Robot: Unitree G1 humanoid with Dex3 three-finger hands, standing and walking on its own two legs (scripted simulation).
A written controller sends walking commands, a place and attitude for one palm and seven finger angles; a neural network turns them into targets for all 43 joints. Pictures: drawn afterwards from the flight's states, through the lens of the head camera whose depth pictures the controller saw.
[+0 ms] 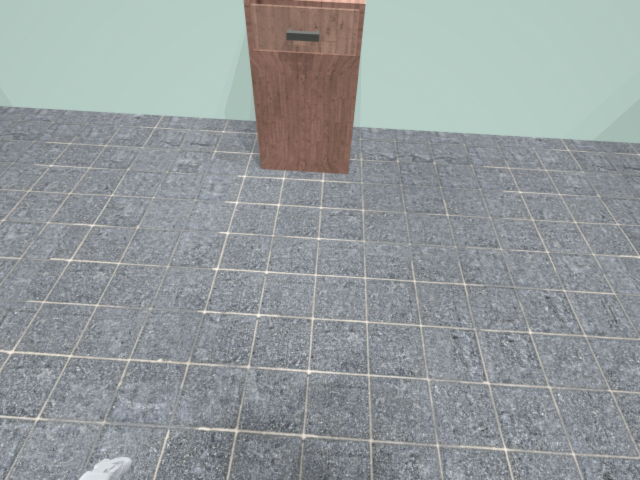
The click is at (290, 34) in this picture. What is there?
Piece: drawer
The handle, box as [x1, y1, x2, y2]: [286, 29, 318, 41]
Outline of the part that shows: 286,32 287,39 318,41 318,30 316,32 292,31 291,29 289,29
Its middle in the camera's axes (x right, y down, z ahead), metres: -0.07 -0.79 +1.48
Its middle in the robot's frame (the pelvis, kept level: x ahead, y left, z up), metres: +1.63 +0.15 -0.08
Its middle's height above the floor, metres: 0.69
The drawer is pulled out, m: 0.00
